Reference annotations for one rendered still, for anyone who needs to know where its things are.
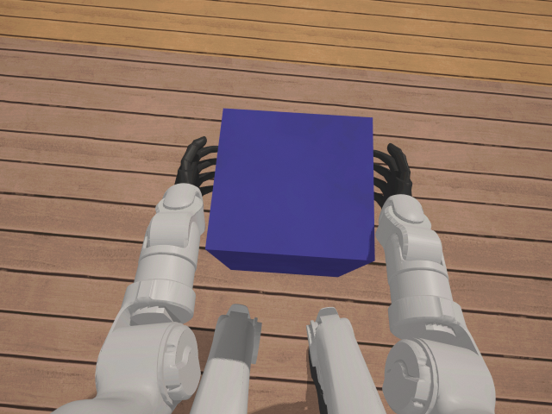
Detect robot right foot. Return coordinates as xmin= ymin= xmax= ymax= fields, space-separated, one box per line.
xmin=309 ymin=349 xmax=328 ymax=414

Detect robot left hand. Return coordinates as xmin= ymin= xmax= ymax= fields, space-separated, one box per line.
xmin=175 ymin=136 xmax=218 ymax=196

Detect robot left upper arm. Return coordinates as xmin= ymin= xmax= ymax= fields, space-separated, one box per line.
xmin=50 ymin=322 xmax=201 ymax=414

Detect robot right upper arm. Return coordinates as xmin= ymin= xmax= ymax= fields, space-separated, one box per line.
xmin=382 ymin=337 xmax=495 ymax=414

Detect carton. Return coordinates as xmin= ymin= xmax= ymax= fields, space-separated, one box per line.
xmin=205 ymin=109 xmax=375 ymax=277

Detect robot right hand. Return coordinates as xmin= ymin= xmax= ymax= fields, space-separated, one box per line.
xmin=373 ymin=143 xmax=412 ymax=209

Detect robot right thigh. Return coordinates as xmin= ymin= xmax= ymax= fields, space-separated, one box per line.
xmin=306 ymin=314 xmax=386 ymax=414

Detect right robot forearm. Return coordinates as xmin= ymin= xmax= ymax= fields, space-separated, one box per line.
xmin=375 ymin=194 xmax=496 ymax=402

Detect left robot forearm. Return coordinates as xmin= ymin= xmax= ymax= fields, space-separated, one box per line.
xmin=95 ymin=183 xmax=205 ymax=389

